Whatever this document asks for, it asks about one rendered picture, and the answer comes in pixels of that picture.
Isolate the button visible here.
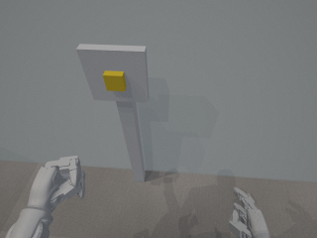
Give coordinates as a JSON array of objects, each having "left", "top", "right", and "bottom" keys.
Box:
[{"left": 103, "top": 70, "right": 127, "bottom": 91}]

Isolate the robot left hand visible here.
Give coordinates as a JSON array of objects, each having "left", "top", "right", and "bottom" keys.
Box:
[{"left": 27, "top": 156, "right": 86, "bottom": 214}]

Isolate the panel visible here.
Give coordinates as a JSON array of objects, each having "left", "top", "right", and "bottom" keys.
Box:
[{"left": 76, "top": 44, "right": 150, "bottom": 182}]

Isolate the robot right hand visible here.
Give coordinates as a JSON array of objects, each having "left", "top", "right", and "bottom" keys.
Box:
[{"left": 229, "top": 187, "right": 270, "bottom": 238}]

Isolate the robot left forearm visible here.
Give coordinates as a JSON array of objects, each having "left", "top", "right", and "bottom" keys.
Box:
[{"left": 5, "top": 207, "right": 53, "bottom": 238}]

